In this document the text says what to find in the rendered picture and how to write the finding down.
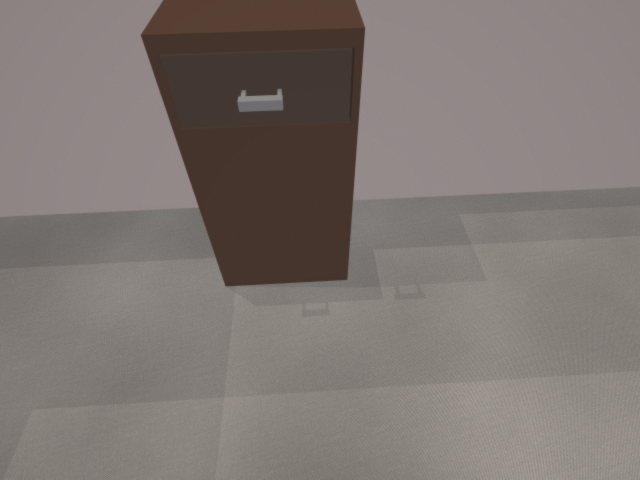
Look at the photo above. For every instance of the drawer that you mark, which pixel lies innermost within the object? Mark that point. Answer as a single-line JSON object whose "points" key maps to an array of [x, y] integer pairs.
{"points": [[315, 83]]}

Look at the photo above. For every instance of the cabinet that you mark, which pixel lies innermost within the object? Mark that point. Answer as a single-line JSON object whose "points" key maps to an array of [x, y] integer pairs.
{"points": [[276, 199]]}

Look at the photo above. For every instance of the handle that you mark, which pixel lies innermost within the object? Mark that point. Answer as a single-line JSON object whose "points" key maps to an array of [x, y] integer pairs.
{"points": [[260, 103]]}

